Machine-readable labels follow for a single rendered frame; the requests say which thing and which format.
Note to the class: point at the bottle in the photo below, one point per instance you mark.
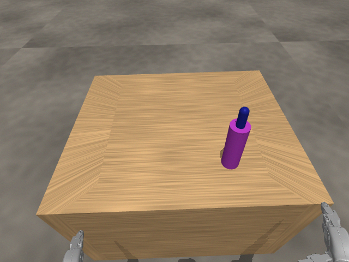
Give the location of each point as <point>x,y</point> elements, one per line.
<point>237,136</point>

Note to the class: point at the left robot hand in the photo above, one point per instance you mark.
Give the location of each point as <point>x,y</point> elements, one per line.
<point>75,254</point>

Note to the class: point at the right robot hand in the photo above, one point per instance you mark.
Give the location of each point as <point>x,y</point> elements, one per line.
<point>336,238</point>

